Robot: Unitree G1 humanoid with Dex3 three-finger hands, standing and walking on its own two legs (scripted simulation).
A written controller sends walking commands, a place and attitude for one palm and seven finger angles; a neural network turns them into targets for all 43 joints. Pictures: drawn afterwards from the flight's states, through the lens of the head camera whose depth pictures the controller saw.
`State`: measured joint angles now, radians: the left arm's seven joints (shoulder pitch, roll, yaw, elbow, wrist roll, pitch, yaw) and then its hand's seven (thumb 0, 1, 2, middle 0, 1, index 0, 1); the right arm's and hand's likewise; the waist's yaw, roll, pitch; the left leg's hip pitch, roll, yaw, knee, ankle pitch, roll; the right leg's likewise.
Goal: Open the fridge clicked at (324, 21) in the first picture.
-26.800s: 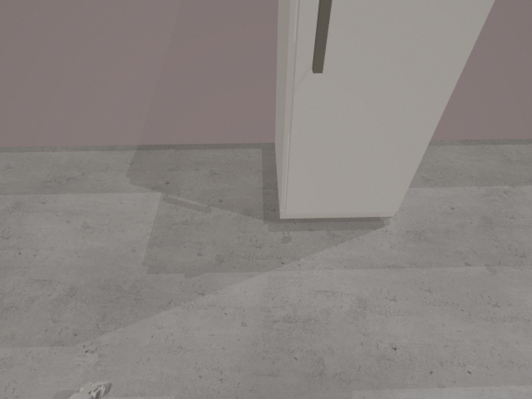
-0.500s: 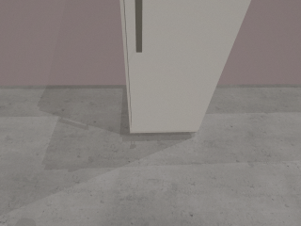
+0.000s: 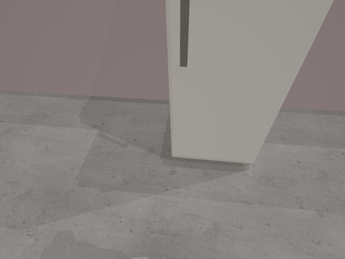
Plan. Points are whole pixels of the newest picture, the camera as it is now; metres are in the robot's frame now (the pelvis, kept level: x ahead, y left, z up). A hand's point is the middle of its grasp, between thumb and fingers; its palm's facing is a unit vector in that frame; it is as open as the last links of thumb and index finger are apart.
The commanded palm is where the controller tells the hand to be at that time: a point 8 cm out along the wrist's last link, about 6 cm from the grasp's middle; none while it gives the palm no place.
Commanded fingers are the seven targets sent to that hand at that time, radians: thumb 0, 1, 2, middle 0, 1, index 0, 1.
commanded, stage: come to a stop and stand still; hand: left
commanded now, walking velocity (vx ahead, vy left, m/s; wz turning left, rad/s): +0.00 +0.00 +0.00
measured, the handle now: out of the picture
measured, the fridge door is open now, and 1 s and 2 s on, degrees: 0 0 0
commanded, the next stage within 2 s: look again from close up in 0.20 s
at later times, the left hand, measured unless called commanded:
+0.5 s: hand out of the picture +0.05 +0.21 -0.18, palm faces +0.03 -0.98 -0.19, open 7.4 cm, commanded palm none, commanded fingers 0.00 0.90 0.90 -0.20 -0.30 -0.20 -0.30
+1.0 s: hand out of the picture +0.00 +0.20 -0.18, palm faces +0.04 -0.99 -0.13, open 7.4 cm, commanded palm none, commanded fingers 0.00 0.90 0.90 -0.20 -0.30 -0.20 -0.30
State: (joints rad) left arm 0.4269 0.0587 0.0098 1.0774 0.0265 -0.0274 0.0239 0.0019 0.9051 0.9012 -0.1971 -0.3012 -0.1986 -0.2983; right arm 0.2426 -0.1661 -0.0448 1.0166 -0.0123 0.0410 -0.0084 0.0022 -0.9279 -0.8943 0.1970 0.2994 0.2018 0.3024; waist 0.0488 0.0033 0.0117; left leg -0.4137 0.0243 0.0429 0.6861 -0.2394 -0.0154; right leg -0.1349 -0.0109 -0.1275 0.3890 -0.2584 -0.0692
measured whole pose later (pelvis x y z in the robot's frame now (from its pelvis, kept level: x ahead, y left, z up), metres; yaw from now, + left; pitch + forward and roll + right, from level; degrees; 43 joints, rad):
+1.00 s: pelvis +0.03 +0.06 +0.00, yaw -1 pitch -1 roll +0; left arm 0.34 0.10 0.00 1.14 0.01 -0.01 0.04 0.00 0.91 0.90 -0.19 -0.30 -0.20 -0.30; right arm 0.31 -0.10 0.02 1.16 -0.01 -0.02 -0.04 0.01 -0.91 -0.89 0.20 0.30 0.20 0.30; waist 0.01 -0.02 0.04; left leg -0.17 -0.03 0.10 0.40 -0.22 0.05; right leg -0.08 -0.06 -0.09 0.40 -0.30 0.03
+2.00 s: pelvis -0.01 +0.01 -0.05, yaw +0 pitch +6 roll +0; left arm 0.24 0.33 0.26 0.08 -0.35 -0.16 -0.39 0.00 0.12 0.57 -0.25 -0.80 -0.26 -0.80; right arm 0.24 -0.22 0.06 0.59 0.05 -0.18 -0.09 0.01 -0.90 -0.89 0.21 0.30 0.21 0.30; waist -0.02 0.05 -0.05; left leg -0.59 0.06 0.03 0.84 -0.35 -0.02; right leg -0.48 0.01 -0.12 0.84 -0.46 -0.05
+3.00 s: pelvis -0.01 +0.04 -0.01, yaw +1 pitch -1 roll -1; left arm -0.06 0.48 0.44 0.15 -0.34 0.16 -0.46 -0.01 -0.50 0.30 -0.29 -1.20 -0.30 -1.20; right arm 0.23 -0.29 0.08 0.59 0.09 -0.20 -0.11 0.01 -0.90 -0.89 0.20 0.30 0.21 0.30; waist 0.02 0.05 0.00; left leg -0.30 0.01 0.05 0.54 -0.22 0.03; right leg -0.18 -0.02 -0.11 0.51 -0.31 0.00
